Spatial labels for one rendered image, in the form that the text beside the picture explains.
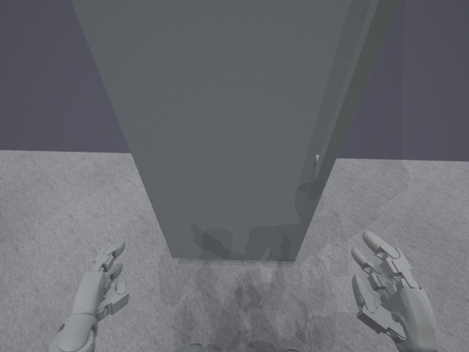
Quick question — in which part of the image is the left robot forearm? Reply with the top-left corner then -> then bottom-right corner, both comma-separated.
48,314 -> 98,352

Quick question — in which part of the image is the right robot hand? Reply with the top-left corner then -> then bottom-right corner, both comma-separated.
351,230 -> 439,352

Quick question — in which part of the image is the left robot hand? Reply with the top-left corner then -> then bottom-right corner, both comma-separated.
69,241 -> 130,322

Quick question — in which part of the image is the handle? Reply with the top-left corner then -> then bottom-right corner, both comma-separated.
314,0 -> 400,181

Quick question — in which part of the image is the fridge door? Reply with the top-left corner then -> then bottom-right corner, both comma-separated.
71,0 -> 395,262

